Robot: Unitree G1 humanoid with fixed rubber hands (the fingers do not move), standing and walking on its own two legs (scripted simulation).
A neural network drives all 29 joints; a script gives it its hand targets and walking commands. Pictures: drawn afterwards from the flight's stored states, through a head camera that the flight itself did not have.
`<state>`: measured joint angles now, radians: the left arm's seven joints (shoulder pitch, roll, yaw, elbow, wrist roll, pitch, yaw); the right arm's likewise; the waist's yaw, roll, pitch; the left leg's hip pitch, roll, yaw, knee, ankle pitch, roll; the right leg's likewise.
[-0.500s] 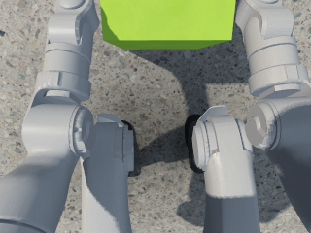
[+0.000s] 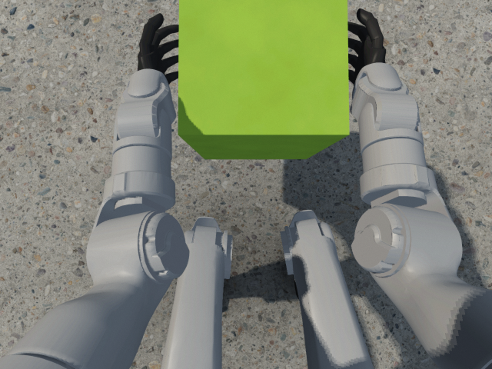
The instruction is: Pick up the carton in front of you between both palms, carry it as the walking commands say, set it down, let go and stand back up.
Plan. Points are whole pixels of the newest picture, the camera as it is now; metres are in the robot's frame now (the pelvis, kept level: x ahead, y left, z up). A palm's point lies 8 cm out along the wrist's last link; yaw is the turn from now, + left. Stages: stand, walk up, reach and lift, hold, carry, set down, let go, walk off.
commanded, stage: reach and lift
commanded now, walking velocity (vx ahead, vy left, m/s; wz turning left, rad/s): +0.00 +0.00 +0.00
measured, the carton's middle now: (258, 90) +0.52 -0.02 -0.13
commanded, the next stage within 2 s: none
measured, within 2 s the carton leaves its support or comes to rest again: neither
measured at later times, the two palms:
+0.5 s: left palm (92, 49) +0.48 +0.14 +0.09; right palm (434, 36) +0.47 -0.16 +0.09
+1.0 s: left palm out of the picture +0.42 +0.14 +0.24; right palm out of the picture +0.42 -0.16 +0.24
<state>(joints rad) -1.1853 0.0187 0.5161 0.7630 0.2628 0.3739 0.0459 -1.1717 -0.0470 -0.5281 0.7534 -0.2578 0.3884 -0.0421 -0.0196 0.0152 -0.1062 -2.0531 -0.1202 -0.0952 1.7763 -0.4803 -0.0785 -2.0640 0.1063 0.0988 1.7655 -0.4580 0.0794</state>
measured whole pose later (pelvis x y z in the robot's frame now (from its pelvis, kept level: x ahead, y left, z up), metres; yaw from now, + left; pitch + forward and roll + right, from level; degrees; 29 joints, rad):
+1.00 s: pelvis +0.10 +0.00 +0.26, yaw -1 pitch +15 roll +0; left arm -0.36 -0.15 0.32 0.51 0.21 0.37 0.03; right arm -0.37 0.13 -0.32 0.53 -0.21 0.38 -0.04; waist 0.00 0.00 -0.17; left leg -0.68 -0.06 -0.14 0.76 -0.34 -0.02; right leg -0.69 0.06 0.14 0.76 -0.32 0.03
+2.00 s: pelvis +0.11 +0.00 +0.30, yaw +0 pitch -4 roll +0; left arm -0.27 -0.15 0.24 0.31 0.28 0.66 -0.01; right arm -0.27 0.15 -0.24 0.32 -0.28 0.67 -0.01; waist 0.00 0.00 -0.01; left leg -0.11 -0.03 -0.14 0.39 -0.21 -0.02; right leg -0.12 0.04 0.14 0.39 -0.20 0.02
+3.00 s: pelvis +0.11 +0.00 +0.30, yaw -1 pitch -7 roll +0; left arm -0.29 -0.16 0.24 0.25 0.29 0.75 -0.02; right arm -0.29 0.16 -0.24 0.26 -0.29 0.76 0.00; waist 0.01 0.00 0.01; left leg -0.04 -0.03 -0.13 0.37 -0.20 -0.02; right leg -0.06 0.04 0.13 0.36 -0.19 0.01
